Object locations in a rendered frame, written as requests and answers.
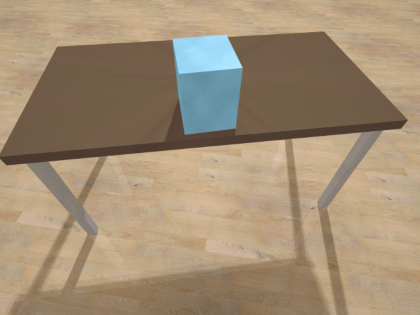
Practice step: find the carton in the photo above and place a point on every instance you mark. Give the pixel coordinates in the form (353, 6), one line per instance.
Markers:
(209, 77)

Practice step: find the table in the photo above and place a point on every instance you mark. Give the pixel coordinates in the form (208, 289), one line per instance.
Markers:
(122, 98)

